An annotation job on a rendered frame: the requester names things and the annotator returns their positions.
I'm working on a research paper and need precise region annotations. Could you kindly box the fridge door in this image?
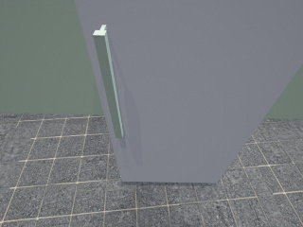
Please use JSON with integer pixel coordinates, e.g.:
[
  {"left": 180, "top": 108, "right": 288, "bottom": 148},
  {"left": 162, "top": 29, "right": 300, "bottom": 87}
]
[{"left": 76, "top": 0, "right": 303, "bottom": 183}]

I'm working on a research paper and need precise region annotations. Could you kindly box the handle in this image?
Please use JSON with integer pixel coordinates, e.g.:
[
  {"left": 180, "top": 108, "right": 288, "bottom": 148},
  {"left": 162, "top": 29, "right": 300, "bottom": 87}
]
[{"left": 93, "top": 25, "right": 123, "bottom": 138}]

